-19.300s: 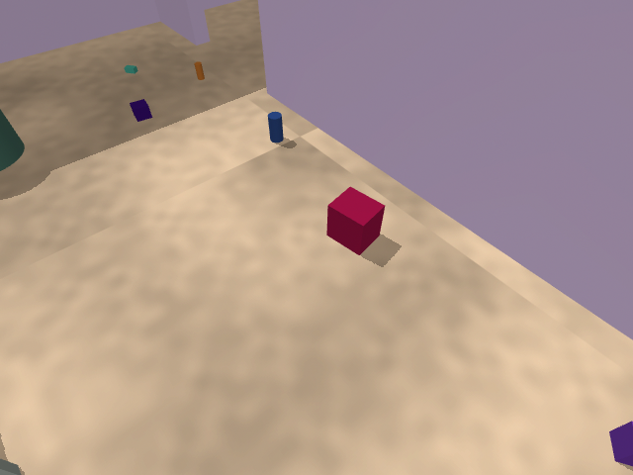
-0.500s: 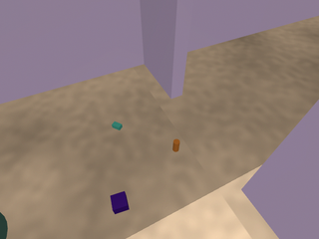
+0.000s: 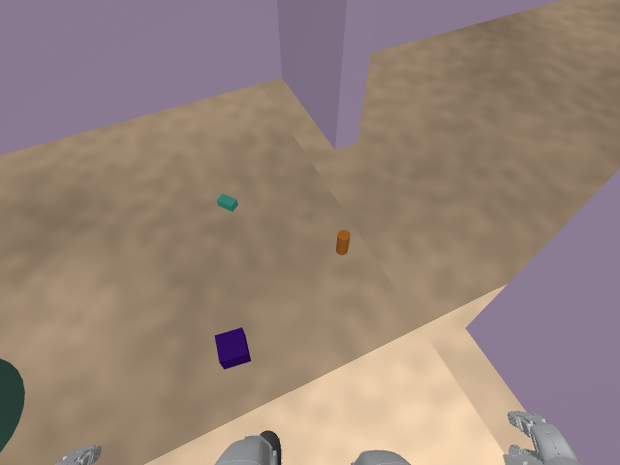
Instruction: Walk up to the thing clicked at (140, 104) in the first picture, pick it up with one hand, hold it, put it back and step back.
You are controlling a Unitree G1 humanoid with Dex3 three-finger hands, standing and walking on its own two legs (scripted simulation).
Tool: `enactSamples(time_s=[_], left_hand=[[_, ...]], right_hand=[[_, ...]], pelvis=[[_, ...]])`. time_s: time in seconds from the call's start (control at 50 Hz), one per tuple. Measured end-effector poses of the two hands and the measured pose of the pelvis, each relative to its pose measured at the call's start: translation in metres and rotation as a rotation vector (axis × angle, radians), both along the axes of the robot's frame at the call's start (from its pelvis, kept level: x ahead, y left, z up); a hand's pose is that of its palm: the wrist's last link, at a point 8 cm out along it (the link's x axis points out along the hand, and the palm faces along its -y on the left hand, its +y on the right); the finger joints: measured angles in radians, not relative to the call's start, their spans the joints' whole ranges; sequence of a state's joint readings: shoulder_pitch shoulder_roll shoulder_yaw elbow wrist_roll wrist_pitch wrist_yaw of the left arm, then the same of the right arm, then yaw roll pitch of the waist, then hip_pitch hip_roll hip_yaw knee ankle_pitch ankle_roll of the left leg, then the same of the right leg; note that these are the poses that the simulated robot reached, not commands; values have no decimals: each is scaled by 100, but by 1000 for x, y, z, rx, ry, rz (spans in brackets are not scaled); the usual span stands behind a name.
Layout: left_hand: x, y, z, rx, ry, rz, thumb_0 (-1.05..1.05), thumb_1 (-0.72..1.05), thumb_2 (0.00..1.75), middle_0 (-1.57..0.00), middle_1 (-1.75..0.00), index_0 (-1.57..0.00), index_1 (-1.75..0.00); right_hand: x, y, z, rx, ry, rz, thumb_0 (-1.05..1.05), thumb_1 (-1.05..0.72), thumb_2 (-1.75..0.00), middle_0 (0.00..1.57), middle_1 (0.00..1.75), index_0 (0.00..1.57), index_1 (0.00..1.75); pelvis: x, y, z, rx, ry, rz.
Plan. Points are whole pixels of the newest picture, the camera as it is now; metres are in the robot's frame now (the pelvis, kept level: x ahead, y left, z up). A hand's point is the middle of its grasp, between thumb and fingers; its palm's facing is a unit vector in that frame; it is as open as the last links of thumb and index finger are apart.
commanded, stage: walk up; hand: left
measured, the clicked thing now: (233, 348) +0.48 +0.24 -0.72
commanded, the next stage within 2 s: none
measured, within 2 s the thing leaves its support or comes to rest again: neither
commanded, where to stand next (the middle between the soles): +0.09 +0.00 m, yaw -1 degrees
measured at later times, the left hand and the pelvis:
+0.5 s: hand out of the picture +0.00 +0.30 -0.14, palm faces +0.05 -0.93 -0.37, open 7.4 cm; pelvis +0.00 +0.01 +0.01, yaw +6 degrees
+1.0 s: hand out of the picture +0.11 +0.30 -0.16, palm faces +0.07 -0.91 -0.41, open 7.3 cm; pelvis -0.02 +0.02 -0.03, yaw +5 degrees
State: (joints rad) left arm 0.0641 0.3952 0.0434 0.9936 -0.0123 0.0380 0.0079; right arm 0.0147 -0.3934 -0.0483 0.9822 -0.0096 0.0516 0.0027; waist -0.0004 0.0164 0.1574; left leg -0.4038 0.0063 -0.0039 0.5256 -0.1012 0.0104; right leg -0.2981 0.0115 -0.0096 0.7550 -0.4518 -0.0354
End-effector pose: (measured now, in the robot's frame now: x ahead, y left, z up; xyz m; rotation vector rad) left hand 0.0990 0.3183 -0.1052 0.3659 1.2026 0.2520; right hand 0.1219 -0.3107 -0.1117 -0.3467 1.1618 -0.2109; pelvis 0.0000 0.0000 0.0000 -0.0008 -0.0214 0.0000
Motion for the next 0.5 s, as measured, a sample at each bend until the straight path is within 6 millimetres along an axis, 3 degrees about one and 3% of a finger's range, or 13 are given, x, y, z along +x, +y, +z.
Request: enactSamples(time_s=[0.06,0.12,0.2,0.3,0.4,0.44,0.5], left_hand=[[-35,-7,-4,24,30,6,0,91,89,-20,-30,-21,-30],[-71,-14,0,26,76,23,0,91,89,-20,-30,-21,-30],[-100,-19,10,18,91,58,0,90,89,-20,-30,-21,-30],[-114,-12,16,-10,22,93,1,90,89,-20,-30,-21,-30],[-129,11,7,-26,50,111,0,90,89,-20,-30,-21,-30],[-126,16,5,-26,81,110,0,90,89,-20,-30,-21,-30],[-106,19,6,-36,68,88,1,91,89,-20,-30,-21,-30]], right_hand=[[-2,-10,-11,7,-25,10,0,-90,-89,21,30,20,30],[-13,-9,-12,18,-10,24,0,-90,-89,21,30,20,30],[-39,-6,-11,42,38,45,0,-90,-89,21,30,20,30],[-66,1,-5,41,144,94,1,-90,-89,21,30,20,30],[-58,11,6,5,88,109,1,-90,-89,21,30,20,30],[-56,13,13,-5,42,97,1,-90,-89,21,30,20,30],[-55,12,25,-24,16,82,1,-90,-89,21,30,20,30]], pelvis=[[-14,-9,-9,-2,-8,1],[-24,-12,-5,18,-15,1],[-30,-12,4,18,-10,27],[-23,-6,9,20,-1,79],[-15,9,5,31,-7,96],[-9,12,6,29,-8,99],[2,13,10,23,-18,102]])
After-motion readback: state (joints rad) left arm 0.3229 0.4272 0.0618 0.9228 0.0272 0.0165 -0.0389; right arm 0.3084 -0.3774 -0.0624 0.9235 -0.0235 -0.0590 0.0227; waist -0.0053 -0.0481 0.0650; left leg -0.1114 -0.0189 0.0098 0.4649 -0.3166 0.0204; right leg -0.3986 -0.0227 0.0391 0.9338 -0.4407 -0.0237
